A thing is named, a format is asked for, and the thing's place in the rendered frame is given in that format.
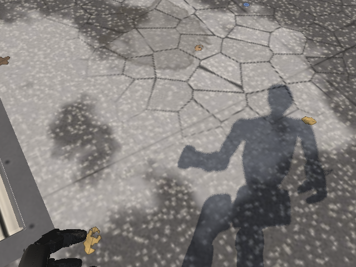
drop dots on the robot left hand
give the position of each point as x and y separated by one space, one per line
38 254

